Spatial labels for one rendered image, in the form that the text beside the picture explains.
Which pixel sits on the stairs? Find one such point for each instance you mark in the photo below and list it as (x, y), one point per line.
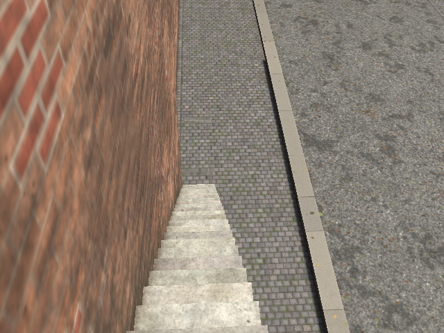
(198, 283)

